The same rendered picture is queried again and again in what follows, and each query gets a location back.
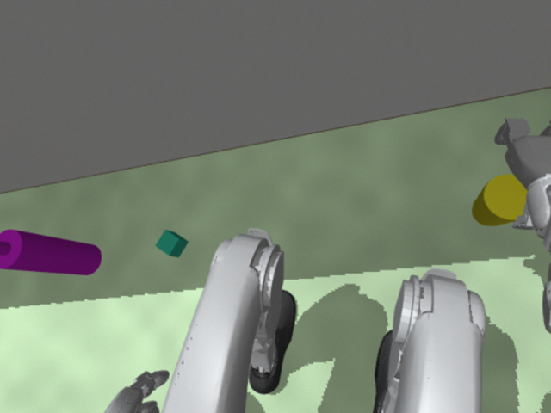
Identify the right robot foot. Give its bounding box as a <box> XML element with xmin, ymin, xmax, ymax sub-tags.
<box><xmin>373</xmin><ymin>330</ymin><xmax>393</xmax><ymax>413</ymax></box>

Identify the right robot hand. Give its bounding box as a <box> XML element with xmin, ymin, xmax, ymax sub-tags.
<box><xmin>494</xmin><ymin>118</ymin><xmax>551</xmax><ymax>230</ymax></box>

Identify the right robot arm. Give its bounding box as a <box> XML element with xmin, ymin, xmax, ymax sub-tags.
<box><xmin>526</xmin><ymin>178</ymin><xmax>551</xmax><ymax>334</ymax></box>

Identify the left robot hand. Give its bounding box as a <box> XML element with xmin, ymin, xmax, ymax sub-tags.
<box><xmin>104</xmin><ymin>370</ymin><xmax>170</xmax><ymax>413</ymax></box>

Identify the left robot foot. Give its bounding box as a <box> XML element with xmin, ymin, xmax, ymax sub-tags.
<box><xmin>249</xmin><ymin>290</ymin><xmax>296</xmax><ymax>394</ymax></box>

